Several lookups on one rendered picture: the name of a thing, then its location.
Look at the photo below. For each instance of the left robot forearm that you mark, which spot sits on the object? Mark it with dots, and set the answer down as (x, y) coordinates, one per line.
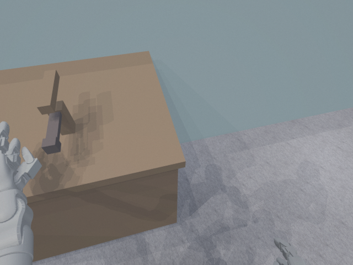
(16, 235)

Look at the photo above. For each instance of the tap lever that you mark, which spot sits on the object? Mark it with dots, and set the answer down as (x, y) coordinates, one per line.
(51, 144)

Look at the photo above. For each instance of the right robot hand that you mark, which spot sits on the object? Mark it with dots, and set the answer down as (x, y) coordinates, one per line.
(289, 253)

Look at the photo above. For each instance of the left robot hand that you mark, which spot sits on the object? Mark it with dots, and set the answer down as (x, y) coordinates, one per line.
(14, 175)

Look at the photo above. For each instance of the counter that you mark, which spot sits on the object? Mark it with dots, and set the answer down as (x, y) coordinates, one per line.
(117, 172)

